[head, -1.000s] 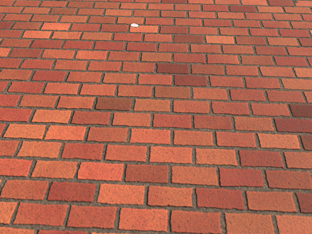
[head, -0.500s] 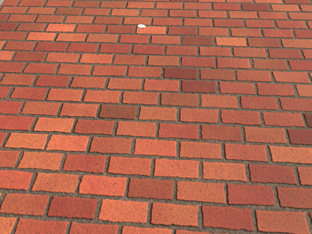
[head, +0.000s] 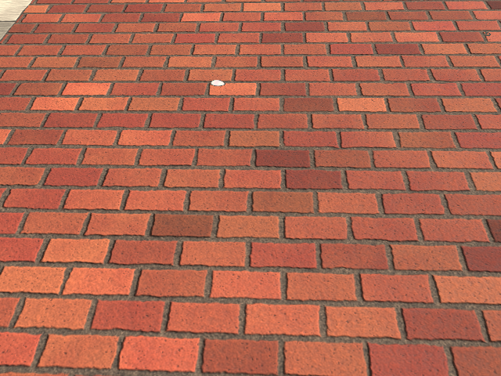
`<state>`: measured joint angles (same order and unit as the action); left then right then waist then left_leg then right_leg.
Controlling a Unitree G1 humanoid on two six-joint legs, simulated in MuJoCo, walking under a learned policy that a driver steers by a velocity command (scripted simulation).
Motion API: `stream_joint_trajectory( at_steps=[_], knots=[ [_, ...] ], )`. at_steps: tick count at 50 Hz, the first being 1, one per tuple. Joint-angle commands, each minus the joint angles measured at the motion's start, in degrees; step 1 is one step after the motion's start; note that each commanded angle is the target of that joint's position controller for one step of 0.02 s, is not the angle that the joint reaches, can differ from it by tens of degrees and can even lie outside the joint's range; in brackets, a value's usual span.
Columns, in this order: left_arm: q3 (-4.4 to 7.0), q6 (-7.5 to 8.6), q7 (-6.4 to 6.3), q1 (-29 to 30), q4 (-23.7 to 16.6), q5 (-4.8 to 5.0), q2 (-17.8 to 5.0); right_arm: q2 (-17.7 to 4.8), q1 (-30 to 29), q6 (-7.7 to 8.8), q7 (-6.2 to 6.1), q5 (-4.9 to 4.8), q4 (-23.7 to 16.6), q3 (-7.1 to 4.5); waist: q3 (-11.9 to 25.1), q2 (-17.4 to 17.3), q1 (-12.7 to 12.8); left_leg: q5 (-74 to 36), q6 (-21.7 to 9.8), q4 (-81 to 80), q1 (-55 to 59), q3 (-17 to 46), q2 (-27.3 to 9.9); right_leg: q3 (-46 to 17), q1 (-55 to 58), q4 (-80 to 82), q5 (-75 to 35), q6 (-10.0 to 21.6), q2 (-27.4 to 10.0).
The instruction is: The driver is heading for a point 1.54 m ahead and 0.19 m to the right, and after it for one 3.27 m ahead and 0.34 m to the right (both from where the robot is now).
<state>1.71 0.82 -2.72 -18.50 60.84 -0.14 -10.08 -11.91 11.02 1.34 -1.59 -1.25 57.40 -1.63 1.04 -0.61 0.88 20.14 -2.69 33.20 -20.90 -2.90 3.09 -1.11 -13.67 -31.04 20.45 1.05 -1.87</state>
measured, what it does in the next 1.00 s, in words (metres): walks ahead: left foot, then right foot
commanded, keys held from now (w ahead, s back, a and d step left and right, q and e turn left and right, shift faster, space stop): w+shift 0.80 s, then shift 0.20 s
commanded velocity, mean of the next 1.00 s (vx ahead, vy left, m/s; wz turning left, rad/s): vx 0.77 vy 0.00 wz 0.00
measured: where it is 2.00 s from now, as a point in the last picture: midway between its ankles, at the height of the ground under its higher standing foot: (288, 194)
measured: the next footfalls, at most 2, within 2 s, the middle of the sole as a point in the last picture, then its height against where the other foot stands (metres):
left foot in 0.28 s outside the picture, level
right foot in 0.74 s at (276, 355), level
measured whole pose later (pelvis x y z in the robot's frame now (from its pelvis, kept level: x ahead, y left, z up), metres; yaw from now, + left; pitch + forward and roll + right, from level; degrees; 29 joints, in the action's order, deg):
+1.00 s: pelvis +0.60 +0.05 +0.01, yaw +1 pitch +0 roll -1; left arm 2.4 6.6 0.7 -23.3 59.7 0.3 -12.4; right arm -14.0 6.9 5.7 0.2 -0.9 48.6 -2.5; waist -3.9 -1.8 2.4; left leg 8.0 -3.2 57.1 -39.2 1.6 -5.3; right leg 5.5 -4.0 -16.9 13.0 5.9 5.8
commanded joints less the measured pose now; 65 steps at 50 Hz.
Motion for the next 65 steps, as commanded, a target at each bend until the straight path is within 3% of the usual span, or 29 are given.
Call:
stream_joint_trajectory(
  at_steps=[1,3,7,8,12,14,15,16,18,22,30,35,37,38,39,41,44,46,47,48,51,53,58,59,60,61,62,63,65],
  knots=[
    [3.57,3.67,-0.37,-5.9,-0.3,1.0,-11.9,-7.4,-7.8,3.01,0.88,-0.84,-5.9,-2.33,-7.4,14.5,2.1,0.9,-1.0,18.3,-19.3,3.9,-4.5,-28.3,5.4,27.5,22.6,12.2,-19.6],
    [2.9,5.43,0.41,-5.2,-1.1,1.59,-8.1,-5.4,-5.5,4.17,1.78,-0.48,-4.7,-2.41,-5.0,7.8,0.5,-2.7,-2.3,21.1,-25.4,5.2,-6.7,-23.4,12.7,24.9,15.6,10.0,-17.4],
    [3.33,5.19,0.84,-5.6,-2.8,1.66,-9.6,-2.0,-9.9,5.46,2.22,-0.53,-5.9,-1.38,-3.8,9.4,1.9,-6.4,0.1,7.0,-12.8,-0.6,-5.2,-11.6,6.7,24.6,7.4,7.2,-11.6],
    [3.48,4.71,2.07,-7.2,-1.8,-2.67,-10.1,-1.9,-9.7,3.17,4.45,4.52,-7.4,-1.23,-4.1,11.6,2.1,-3.3,0.7,4.9,-8.1,-4.1,-2.9,-9.6,3.7,25.7,10.2,8.0,-9.7],
    [4.47,3.96,3.06,-3.8,-2.9,-1.49,-11.8,-4.1,-0.9,1.77,4.64,3.04,-6.8,-2.02,-5.9,9.0,-2.3,-4.6,0.1,-4.3,11.2,-6.9,-1.8,-7.2,-7.7,19.7,13.9,8.9,-10.1],
    [3.76,4.59,3.35,0.5,-4.4,-1.92,-9.5,-9.7,19.8,3.66,2.92,3.5,-0.9,-4.13,1.7,-5.1,-12.5,4.9,-1.2,-9.4,35.3,3.9,-8.4,0.6,-20.4,-8.6,2.9,7.4,-3.0],
    [2.04,5.57,3.63,4.1,-9.4,-1.41,-2.2,-18.1,26.6,4.28,2.23,4.35,-0.2,-5.4,4.3,-23.2,-13.1,29.3,-4.6,-22.0,41.6,32.6,-24.1,3.3,-36.4,-30.7,10.9,5.7,3.2],
    [2.53,5.88,4.14,6.7,-10.8,-1.68,-4.9,-15.0,20.9,3.87,1.94,4.18,-1.2,-4.49,0.8,-14.9,-9.6,37.3,-8.5,-26.7,34.1,45.2,-27.2,-3.3,-43.0,-39.7,4.1,7.2,1.1],
    [2.78,6.11,5.62,7.9,-10.8,-1.92,-6.7,-9.5,11.0,4.27,2.81,3.3,-4.2,-3.16,-3.6,-3.8,-4.4,24.0,-7.7,-25.1,24.4,31.3,-22.2,-2.3,-40.4,-40.2,-8.1,6.5,-5.1],
    [2.37,3.56,6.96,8.4,-11.0,-2.82,-4.7,-4.9,13.2,5.54,2.25,2.54,-2.7,-1.59,-6.5,-3.8,-1.3,6.5,-6.9,-29.4,18.7,17.2,-15.4,1.1,-36.7,-35.8,-13.9,2.9,-6.4],
    [0.37,2.8,7.25,27.6,-19.2,-1.31,-3.7,-5.6,19.8,7.03,1.62,1.73,-0.9,-0.95,-12.0,-2.0,-2.9,-26.8,-7.7,-36.8,18.9,4.5,-14.1,8.0,-26.6,-7.8,-25.2,3.8,-2.3],
    [1.74,3.08,4.75,15.5,-17.4,-1.17,-8.5,-11.0,20.1,5.63,0.73,3.05,0.9,-1.86,-0.3,-7.7,4.4,-78.9,-5.6,-11.8,31.3,-0.6,-16.4,10.7,-6.8,-3.6,-13.5,9.2,6.5],
    [4.23,3.26,3.07,-7.5,-10.7,-2.19,-14.0,-11.1,17.3,4.34,0.26,3.47,-0.2,-2.26,11.0,-6.1,14.0,-63.0,-4.9,20.7,16.1,-1.2,-13.7,3.9,22.0,-1.3,-5.0,11.4,1.7],
    [5.51,3.41,2.6,-11.1,-10.0,-4.07,-19.0,-1.4,21.0,4.74,1.87,1.7,-2.6,-0.39,17.1,8.4,8.6,-14.1,-3.7,43.6,-6.6,0.3,-4.9,-22.6,38.1,2.1,17.4,15.4,-15.6],
    [5.5,3.44,3.8,-9.2,-9.7,-2.87,-17.5,-3.7,21.1,5.98,2.37,0.18,-3.7,-0.96,20.5,11.4,6.7,4.5,-4.9,52.6,-17.3,8.9,0.5,-48.3,39.3,15.8,26.7,17.3,-20.2],
    [3.93,4.44,4.27,0.7,-9.5,-1.94,-10.2,-6.3,10.0,6.23,1.82,0.7,-6.5,-1.43,2.0,0.8,3.1,-6.8,-5.6,49.2,-20.3,7.6,-6.3,-29.2,19.8,18.4,7.1,14.5,-16.0],
    [1.67,6.13,3.96,2.7,-7.6,-1.51,-4.9,-2.1,13.1,3.73,2.41,3.14,-5.4,-0.58,-3.1,-0.7,-4.2,-4.5,-2.3,40.7,-8.7,7.0,-9.1,-11.6,1.8,18.7,-31.5,11.9,-11.4],
    [1.47,7.34,3.99,-0.5,-5.4,-0.39,-6.4,-1.4,11.1,2.64,2.8,3.57,-6.5,-0.49,-4.7,1.9,-5.0,-5.0,-0.8,34.9,-8.7,4.4,-8.3,-4.6,0.0,18.8,-51.0,11.3,-9.5],
    [0.8,7.87,3.96,4.5,-7.0,0.99,-4.8,-3.7,7.7,3.69,1.68,-1.67,-7.4,-1.56,-3.0,4.7,-4.7,-6.8,-0.6,33.6,-12.1,5.8,-9.3,-3.3,2.8,18.7,-53.4,10.8,-8.2],
    [0.87,7.95,3.69,5.5,-7.3,1.14,-6.5,-4.5,4.2,4.24,1.48,-1.55,-8.9,-1.34,-3.4,4.5,-4.7,-10.5,-0.1,28.2,-12.9,4.4,-9.0,-1.1,1.9,19.4,-54.8,10.3,-6.8],
    [0.81,7.02,1.87,-0.6,-5.5,1.13,-8.9,-1.6,-7.7,5.75,2.24,1.06,-11.9,-0.15,-4.3,2.6,-0.1,-28.1,0.8,4.5,-6.1,-1.5,-4.2,4.6,-1.0,18.4,-52.1,6.9,-1.1],
    [0.96,6.47,1.17,-5.6,-3.7,0.92,-10.9,-2.0,-10.9,5.85,3.16,0.93,-13.1,-0.08,-2.9,4.1,1.9,-36.9,0.5,-2.2,-3.3,-1.7,-2.0,2.7,2.8,18.0,-48.4,6.0,-3.1],
    [1.37,4.29,0.91,1.1,-4.5,0.4,-11.7,-9.7,5.2,5.75,3.21,1.99,-8.1,-2.96,4.9,5.5,-8.6,-36.6,-3.2,-8.3,11.2,1.2,-0.2,1.6,12.6,-2.9,-53.7,3.0,-3.9],
    [1.22,3.88,1.22,0.7,-5.3,0.03,-11.2,-12.1,9.7,5.27,2.64,2.63,-6.7,-3.52,9.8,0.5,-9.4,-52.1,-5.4,-4.8,21.1,6.5,-6.9,2.5,7.0,-17.2,-39.5,2.2,-1.3],
    [-0.73,3.74,2.56,-12.5,-2.8,-0.84,-3.6,-13.7,10.3,4.31,2.75,2.85,-6.9,-3.38,18.5,-15.4,-3.1,-54.4,-16.2,0.4,39.0,23.2,-20.9,2.3,-10.1,-38.7,9.7,0.6,5.7],
    [-0.85,4.13,3.87,-16.9,-1.1,0.72,-5.3,-11.5,12.3,3.58,3.24,1.17,-6.7,-3.09,24.8,-13.8,-4.3,-16.0,-21.0,-8.9,42.2,40.8,-23.8,-5.1,-18.2,-49.3,17.3,1.7,6.3],
    [0.34,4.58,4.26,-8.7,-3.5,2.62,-8.9,-9.9,8.9,3.31,3.23,-0.37,-7.0,-2.96,14.9,-8.0,-5.3,18.3,-18.3,-17.4,34.4,41.2,-21.9,-4.5,-26.5,-51.0,11.3,2.6,3.2],
    [1.1,4.76,3.65,-0.4,-6.9,3.37,-11.3,-9.7,2.5,3.59,2.88,-0.36,-8.2,-2.85,5.9,-4.2,-4.2,23.0,-14.3,-21.8,23.9,37.7,-21.2,-2.4,-29.0,-48.4,4.8,3.2,1.1],
    [1.87,3.7,2.3,1.5,-7.3,2.21,-10.7,-7.7,-2.9,5.17,2.71,1.84,-8.9,-2.11,2.2,-1.2,-0.3,15.4,-10.8,-25.2,9.9,29.8,-18.4,-4.3,-23.1,-42.9,-2.4,3.2,-3.3]
  ],
)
